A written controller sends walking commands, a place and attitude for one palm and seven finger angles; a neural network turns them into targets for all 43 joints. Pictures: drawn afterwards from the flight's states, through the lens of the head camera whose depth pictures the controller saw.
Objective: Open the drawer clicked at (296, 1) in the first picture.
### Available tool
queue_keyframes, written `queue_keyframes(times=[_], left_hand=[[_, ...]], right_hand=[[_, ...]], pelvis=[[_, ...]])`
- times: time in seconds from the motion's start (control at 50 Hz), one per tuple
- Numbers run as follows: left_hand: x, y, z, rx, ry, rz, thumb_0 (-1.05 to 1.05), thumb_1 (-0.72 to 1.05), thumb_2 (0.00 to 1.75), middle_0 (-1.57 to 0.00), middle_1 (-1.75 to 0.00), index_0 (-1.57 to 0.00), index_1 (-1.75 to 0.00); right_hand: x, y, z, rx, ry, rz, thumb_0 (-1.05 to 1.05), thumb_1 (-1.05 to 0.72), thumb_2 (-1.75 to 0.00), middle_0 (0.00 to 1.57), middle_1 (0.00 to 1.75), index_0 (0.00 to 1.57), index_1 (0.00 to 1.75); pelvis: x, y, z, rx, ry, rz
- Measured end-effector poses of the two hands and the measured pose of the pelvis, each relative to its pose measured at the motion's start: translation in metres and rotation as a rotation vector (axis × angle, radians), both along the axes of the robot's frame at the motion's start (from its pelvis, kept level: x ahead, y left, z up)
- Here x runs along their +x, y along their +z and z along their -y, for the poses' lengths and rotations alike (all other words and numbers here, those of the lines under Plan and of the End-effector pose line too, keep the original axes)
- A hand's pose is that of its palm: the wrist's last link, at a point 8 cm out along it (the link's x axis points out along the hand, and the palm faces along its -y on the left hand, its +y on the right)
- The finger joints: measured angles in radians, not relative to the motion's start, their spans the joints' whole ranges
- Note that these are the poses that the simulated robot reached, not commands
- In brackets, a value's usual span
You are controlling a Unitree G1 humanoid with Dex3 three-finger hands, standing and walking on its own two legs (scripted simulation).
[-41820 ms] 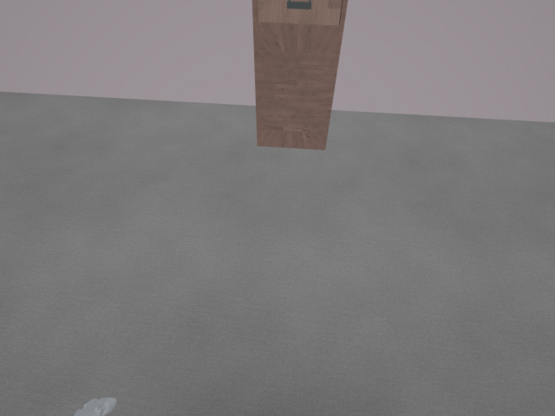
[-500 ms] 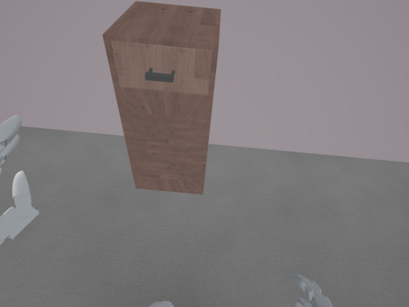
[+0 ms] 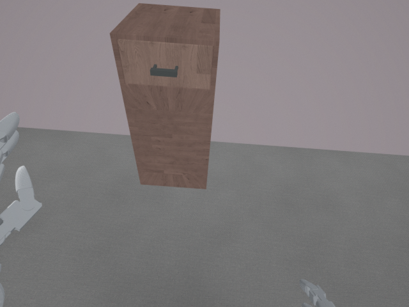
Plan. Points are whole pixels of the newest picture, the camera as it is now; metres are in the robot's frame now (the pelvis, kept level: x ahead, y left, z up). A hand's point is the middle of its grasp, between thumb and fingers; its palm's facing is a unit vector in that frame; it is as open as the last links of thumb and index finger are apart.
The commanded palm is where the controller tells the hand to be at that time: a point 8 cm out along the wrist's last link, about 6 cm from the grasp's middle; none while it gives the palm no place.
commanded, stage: stop stepping back and stand still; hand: left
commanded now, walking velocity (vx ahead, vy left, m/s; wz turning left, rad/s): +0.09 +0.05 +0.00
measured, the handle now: (164, 69) +0.95 +0.22 +0.03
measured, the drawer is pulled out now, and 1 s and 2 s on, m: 0.00 0.00 0.00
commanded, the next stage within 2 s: let the arm hang, fingers relaxed in 0.04 s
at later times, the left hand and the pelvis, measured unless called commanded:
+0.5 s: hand out of the picture +0.04 +0.21 -0.17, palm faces +0.01 -0.98 -0.18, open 7.1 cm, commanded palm none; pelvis +0.00 +0.02 -0.01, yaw +3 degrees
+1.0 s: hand out of the picture +0.08 +0.27 -0.13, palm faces +0.03 -0.93 -0.36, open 7.4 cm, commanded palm none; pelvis +0.02 +0.02 +0.01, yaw +3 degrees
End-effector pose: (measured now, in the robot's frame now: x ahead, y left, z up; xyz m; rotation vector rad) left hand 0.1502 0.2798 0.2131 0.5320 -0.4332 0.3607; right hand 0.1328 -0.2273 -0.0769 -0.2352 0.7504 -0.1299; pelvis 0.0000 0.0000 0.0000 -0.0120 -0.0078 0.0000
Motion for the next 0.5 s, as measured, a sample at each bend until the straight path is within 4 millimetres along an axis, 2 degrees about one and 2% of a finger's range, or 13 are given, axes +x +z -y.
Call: queue_keyframes(times=[0.1,0.14,0.16,0.18,0.22,0.24,0.28,0.34,0.4,0.44,0.5], left_hand=[[0.0,-0.01,-0.01,-0.055,0.004,-0.051,0.01,0.88,0.9,-0.21,-0.3,-0.21,-0.3],[0.001,-0.013,-0.013,-0.06,-0.011,-0.045,0.01,0.88,0.9,-0.21,-0.3,-0.21,-0.3],[0.006,-0.022,-0.016,-0.053,-0.023,-0.067,0.01,0.88,0.9,-0.21,-0.3,-0.21,-0.3],[0.016,-0.041,-0.021,-0.073,-0.025,-0.143,0.01,0.88,0.9,-0.2,-0.3,-0.21,-0.3],[0.036,-0.098,-0.031,-0.164,0.004,-0.398,0.0,0.89,0.9,-0.2,-0.3,-0.2,-0.3],[0.041,-0.131,-0.032,-0.215,0.022,-0.54,0.0,0.89,0.9,-0.2,-0.3,-0.2,-0.3],[0.037,-0.195,-0.028,-0.305,0.049,-0.811,0.0,0.9,0.9,-0.19,-0.3,-0.2,-0.3],[0.006,-0.275,-0.005,-0.399,0.053,-1.137,0.01,0.9,0.9,-0.19,-0.3,-0.19,-0.3],[-0.045,-0.332,0.021,-0.474,0.053,-1.386,0.01,0.9,0.9,-0.19,-0.3,-0.19,-0.3],[-0.081,-0.35,0.032,-0.538,0.08,-1.519,0.01,0.91,0.9,-0.2,-0.3,-0.2,-0.3],[-0.119,-0.356,0.022,-0.586,0.178,-1.617,0.0,0.96,0.9,-0.2,-0.3,-0.2,-0.3]], right_hand=[[-0.001,0.014,-0.001,-0.052,-0.01,-0.006,0.01,-0.9,-0.9,0.2,0.3,0.21,0.3],[0.003,0.015,-0.002,-0.09,-0.006,0.017,0.01,-0.9,-0.9,0.2,0.3,0.21,0.3],[0.005,0.012,-0.002,-0.09,0.008,0.023,0.01,-0.9,-0.9,0.2,0.3,0.2,0.3],[0.006,0.007,-0.002,-0.081,0.021,0.002,0.01,-0.91,-0.9,0.2,0.3,0.2,0.3],[0.004,-0.007,-0.002,-0.061,0.03,-0.059,0.01,-0.91,-0.9,0.2,0.3,0.2,0.3],[0.002,-0.012,-0.003,-0.053,0.029,-0.084,0.01,-0.91,-0.9,0.2,0.3,0.2,0.3],[-0.006,-0.022,-0.005,-0.038,0.025,-0.129,0.01,-0.91,-0.9,0.2,0.3,0.2,0.3],[-0.023,-0.034,-0.007,-0.013,0.016,-0.197,0.01,-0.91,-0.9,0.2,0.3,0.2,0.3],[-0.043,-0.047,-0.005,0.008,-0.011,-0.285,0.01,-0.91,-0.9,0.2,0.3,0.2,0.3],[-0.059,-0.05,-0.005,0.013,-0.027,-0.365,0.01,-0.91,-0.9,0.2,0.3,0.2,0.3],[-0.086,-0.051,-0.008,0.009,-0.036,-0.492,0.01,-0.91,-0.9,0.2,0.3,0.2,0.3]], pelvis=[[0.005,0.006,-0.009,0.004,0.0,-0.016],[0.008,0.001,-0.017,-0.015,0.003,-0.016],[0.008,-0.002,-0.021,-0.021,0.014,-0.021],[0.006,-0.003,-0.025,-0.021,0.024,-0.024],[0.004,-0.004,-0.032,-0.022,0.044,-0.026],[0.004,-0.004,-0.034,-0.023,0.054,-0.026],[0.002,-0.004,-0.035,-0.017,0.057,-0.017],[0.001,-0.009,-0.029,0.014,0.037,0.0],[-0.001,-0.015,-0.022,0.033,0.031,0.018],[0.001,-0.012,-0.022,0.018,0.048,0.024],[0.004,-0.006,-0.022,0.006,0.057,0.018]])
